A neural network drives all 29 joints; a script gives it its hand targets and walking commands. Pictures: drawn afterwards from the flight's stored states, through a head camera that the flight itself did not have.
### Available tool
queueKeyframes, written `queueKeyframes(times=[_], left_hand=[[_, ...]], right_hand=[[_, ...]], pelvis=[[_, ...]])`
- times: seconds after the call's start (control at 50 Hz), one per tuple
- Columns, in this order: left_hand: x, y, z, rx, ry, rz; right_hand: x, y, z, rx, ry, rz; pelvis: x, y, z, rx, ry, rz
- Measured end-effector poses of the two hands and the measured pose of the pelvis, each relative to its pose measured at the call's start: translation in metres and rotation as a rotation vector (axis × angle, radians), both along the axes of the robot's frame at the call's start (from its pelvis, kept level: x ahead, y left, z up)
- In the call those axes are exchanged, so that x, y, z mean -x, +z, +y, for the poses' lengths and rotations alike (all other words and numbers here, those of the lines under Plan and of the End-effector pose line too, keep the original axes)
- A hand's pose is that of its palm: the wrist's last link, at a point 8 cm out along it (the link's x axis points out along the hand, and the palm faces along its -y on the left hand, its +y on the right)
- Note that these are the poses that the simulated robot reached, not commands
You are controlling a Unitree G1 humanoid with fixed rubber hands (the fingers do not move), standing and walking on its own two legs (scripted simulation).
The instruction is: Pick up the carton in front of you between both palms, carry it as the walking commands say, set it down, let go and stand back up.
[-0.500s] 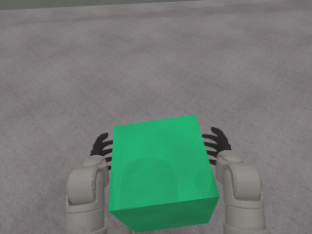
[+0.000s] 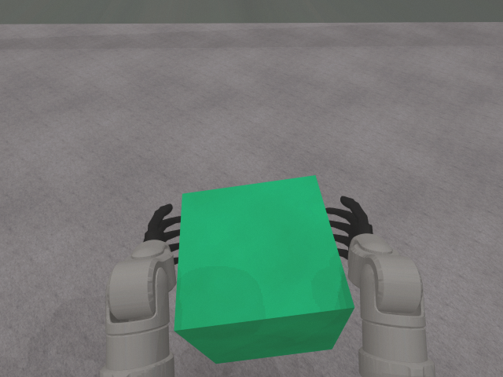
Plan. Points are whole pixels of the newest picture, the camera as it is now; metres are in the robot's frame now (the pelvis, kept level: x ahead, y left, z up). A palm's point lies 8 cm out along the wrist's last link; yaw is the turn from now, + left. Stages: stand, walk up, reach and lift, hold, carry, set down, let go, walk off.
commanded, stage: carry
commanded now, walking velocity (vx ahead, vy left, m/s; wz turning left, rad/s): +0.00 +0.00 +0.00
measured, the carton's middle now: (262, 276) +0.28 +0.00 +0.00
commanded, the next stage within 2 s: hold in 1.46 s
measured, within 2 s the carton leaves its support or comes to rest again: neither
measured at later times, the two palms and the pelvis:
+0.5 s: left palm (180, 265) +0.28 +0.13 +0.04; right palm (366, 262) +0.28 -0.17 +0.04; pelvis +0.01 -0.02 -0.01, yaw +0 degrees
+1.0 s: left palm (178, 279) +0.26 +0.13 +0.04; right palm (370, 277) +0.26 -0.17 +0.04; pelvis -0.03 -0.02 +0.00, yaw +0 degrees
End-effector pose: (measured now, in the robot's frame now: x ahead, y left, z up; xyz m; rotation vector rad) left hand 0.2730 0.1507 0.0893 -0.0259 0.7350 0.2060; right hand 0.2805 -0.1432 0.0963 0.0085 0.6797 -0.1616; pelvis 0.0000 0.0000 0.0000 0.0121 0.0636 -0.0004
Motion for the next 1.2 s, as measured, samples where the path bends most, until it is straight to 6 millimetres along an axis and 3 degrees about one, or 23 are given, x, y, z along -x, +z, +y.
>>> queueKeyframes(times=[0.1, 0.26, 0.66, 0.9, 1.2], left_hand=[[-0.016, -0.003, -0.009, -0.026, -0.02, 0.003], [-0.02, -0.027, -0.018, -0.048, -0.04, 0.049], [-0.004, -0.056, -0.025, -0.062, -0.103, -0.028], [0.007, -0.048, -0.024, -0.054, -0.088, -0.083], [0.023, -0.052, -0.025, -0.056, -0.093, -0.06]], right_hand=[[-0.012, -0.005, -0.008, 0.005, -0.006, 0.002], [-0.015, -0.03, -0.017, 0.031, 0.012, 0.049], [0.003, -0.063, -0.028, 0.065, 0.052, 0.006], [0.013, -0.054, -0.027, 0.058, 0.045, -0.046], [0.031, -0.057, -0.028, 0.062, 0.045, -0.022]], pelvis=[[-0.017, -0.002, -0.005, 0.002, 0.0, 0.008], [-0.024, -0.005, -0.014, 0.001, -0.001, 0.0], [0.007, -0.005, -0.021, 0.005, -0.001, -0.039], [0.026, -0.003, -0.022, 0.011, 0.0, -0.037], [0.038, -0.003, -0.022, 0.014, 0.0, -0.039]])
